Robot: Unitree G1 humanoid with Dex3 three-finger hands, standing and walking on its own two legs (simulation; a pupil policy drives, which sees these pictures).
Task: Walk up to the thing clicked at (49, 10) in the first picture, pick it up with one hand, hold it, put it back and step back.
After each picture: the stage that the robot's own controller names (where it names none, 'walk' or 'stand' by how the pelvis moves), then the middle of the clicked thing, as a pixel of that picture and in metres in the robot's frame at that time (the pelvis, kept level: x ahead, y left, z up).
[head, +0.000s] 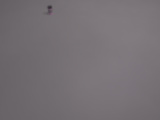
stand; (50, 10) +2.03 +0.55 -0.72
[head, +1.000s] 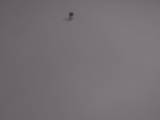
walk; (71, 17) +1.93 +0.28 -0.70
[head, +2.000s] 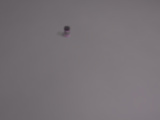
walk; (66, 31) +1.34 +0.25 -0.69
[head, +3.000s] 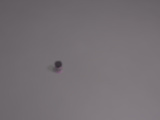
walk; (58, 67) +0.86 +0.25 -0.70
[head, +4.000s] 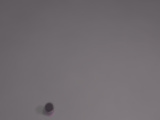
walk; (49, 109) +0.52 +0.22 -0.70
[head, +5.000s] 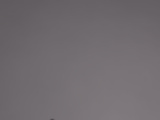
walk; out of the picture +0.35 +0.19 -0.71
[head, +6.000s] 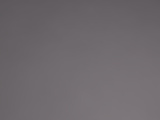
stand; out of the picture +0.32 +0.19 -0.72
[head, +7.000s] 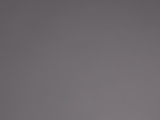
stand; out of the picture +0.30 +0.19 -0.72
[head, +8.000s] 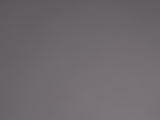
stand; out of the picture +0.32 +0.20 -0.73
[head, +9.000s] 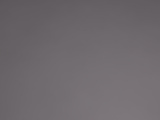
stand; out of the picture +0.31 +0.20 -0.73
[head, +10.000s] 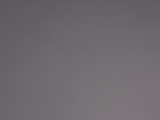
go down; out of the picture +0.30 +0.21 -0.73
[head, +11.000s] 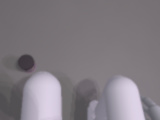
go down; (27, 64) +0.38 +0.23 -0.33
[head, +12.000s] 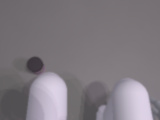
approach; (36, 66) +0.37 +0.24 -0.31
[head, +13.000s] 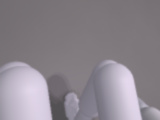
close in; out of the picture +0.36 +0.27 -0.22
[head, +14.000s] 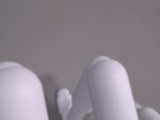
close; out of the picture +0.37 +0.28 -0.22
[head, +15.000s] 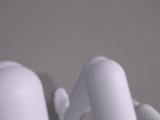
lift; out of the picture +0.36 +0.28 -0.22
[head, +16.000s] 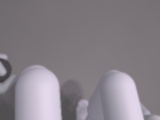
lift; out of the picture +0.30 +0.27 -0.14
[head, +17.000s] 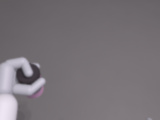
lift; (31, 81) +0.32 +0.19 +0.03
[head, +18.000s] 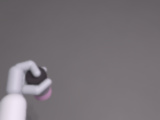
hold; (39, 84) +0.32 +0.17 +0.00
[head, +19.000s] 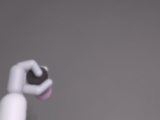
hold; (39, 83) +0.32 +0.17 +0.00
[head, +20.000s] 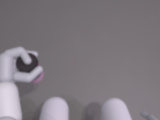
crouch; (31, 69) +0.37 +0.20 -0.07
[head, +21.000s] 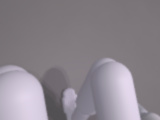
lower; out of the picture +0.36 +0.28 -0.22
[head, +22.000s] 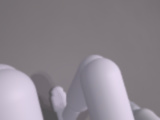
lower; out of the picture +0.38 +0.30 -0.22
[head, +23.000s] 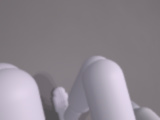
lower; out of the picture +0.37 +0.30 -0.22
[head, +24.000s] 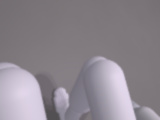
lower; out of the picture +0.37 +0.30 -0.22
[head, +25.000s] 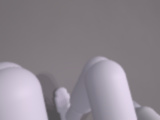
loosen; out of the picture +0.36 +0.30 -0.22
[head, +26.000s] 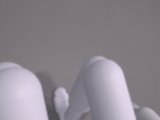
withdraw; out of the picture +0.35 +0.28 -0.22
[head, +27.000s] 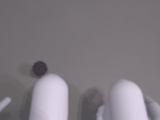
walk; (41, 70) +0.39 +0.23 -0.33
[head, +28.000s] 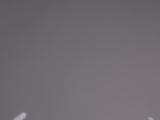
stand; out of the picture +0.31 +0.18 -0.66
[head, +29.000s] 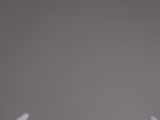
stand; out of the picture +0.32 +0.20 -0.66
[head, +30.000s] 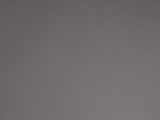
stand; out of the picture +0.32 +0.19 -0.69
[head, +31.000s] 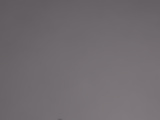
walk; out of the picture +0.35 +0.18 -0.71
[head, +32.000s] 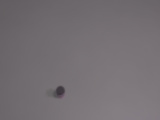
walk; (60, 92) +0.51 +0.15 -0.70
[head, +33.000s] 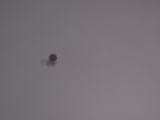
walk; (53, 60) +0.80 +0.25 -0.70
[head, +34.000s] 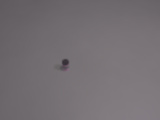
stand; (65, 65) +0.95 +0.21 -0.71
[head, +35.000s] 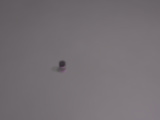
stand; (62, 66) +0.96 +0.24 -0.73
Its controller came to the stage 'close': yes
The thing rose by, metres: 0.71
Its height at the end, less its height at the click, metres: +0.00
